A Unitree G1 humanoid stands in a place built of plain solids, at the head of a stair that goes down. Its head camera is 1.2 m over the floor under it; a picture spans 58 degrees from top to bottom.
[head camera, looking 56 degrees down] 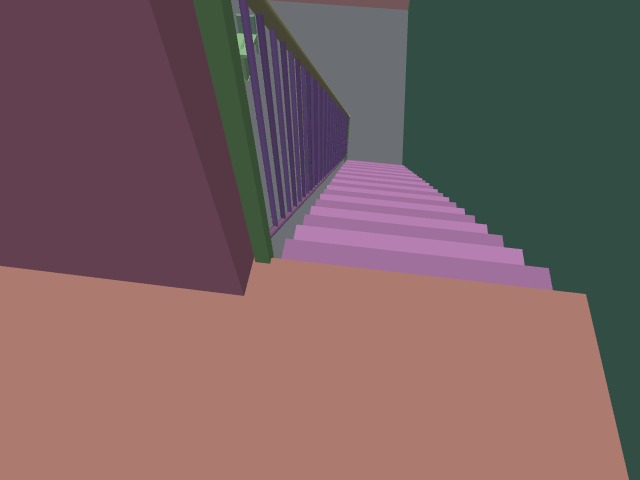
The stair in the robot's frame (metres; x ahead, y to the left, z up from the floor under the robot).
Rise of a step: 0.19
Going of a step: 0.20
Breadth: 0.99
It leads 8 degrees to the right of straight ahead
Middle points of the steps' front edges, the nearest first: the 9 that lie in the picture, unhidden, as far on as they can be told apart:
0.68 -0.33 0.00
0.88 -0.36 -0.19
1.08 -0.38 -0.37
1.28 -0.41 -0.56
1.49 -0.44 -0.75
1.69 -0.47 -0.93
1.89 -0.49 -1.12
2.10 -0.52 -1.31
2.30 -0.55 -1.50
